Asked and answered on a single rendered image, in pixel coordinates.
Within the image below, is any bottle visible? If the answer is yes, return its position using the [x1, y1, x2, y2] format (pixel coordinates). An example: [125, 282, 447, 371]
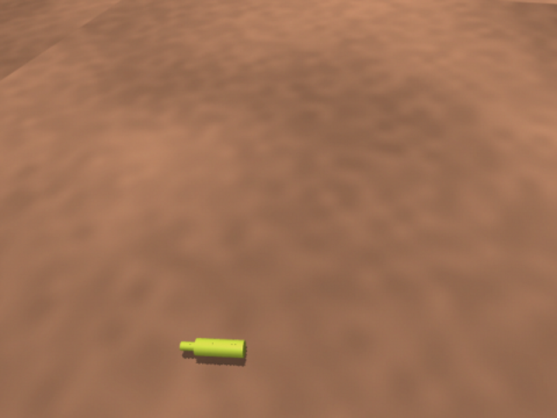
[179, 338, 246, 358]

